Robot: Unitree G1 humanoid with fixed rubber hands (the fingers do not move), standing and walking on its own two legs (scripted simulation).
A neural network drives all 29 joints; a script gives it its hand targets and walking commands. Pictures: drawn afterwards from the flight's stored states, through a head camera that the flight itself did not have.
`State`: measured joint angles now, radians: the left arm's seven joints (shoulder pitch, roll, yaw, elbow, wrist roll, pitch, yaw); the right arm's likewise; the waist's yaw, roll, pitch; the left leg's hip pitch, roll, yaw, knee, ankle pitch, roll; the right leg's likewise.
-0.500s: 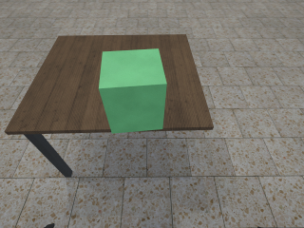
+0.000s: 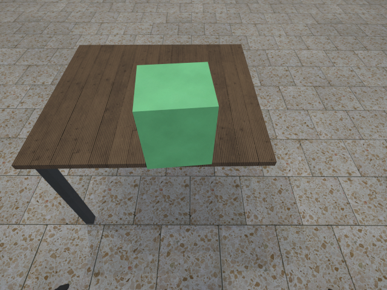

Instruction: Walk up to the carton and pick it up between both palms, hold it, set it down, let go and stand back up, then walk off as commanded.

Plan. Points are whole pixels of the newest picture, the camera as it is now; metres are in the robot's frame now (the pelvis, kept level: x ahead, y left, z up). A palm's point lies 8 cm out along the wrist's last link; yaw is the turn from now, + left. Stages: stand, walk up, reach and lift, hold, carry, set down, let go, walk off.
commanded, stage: walk up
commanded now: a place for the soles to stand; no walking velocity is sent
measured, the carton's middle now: (176, 117) +0.60 +0.06 -0.04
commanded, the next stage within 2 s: none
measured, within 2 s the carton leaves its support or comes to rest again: neither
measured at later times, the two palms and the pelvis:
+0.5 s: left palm out of the picture +0.09 +0.32 -0.11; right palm out of the picture +0.08 -0.30 -0.11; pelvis +0.00 +0.01 +0.00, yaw +0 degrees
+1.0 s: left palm out of the picture +0.08 +0.40 -0.13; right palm out of the picture +0.15 -0.21 -0.10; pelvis +0.04 +0.09 -0.01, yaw +3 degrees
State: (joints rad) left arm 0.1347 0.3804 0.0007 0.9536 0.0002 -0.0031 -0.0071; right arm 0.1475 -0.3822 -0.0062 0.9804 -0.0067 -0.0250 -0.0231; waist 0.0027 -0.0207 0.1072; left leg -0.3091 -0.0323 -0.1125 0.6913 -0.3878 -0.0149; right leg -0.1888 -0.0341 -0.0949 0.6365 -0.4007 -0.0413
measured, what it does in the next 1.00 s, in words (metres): steps to the left: left foot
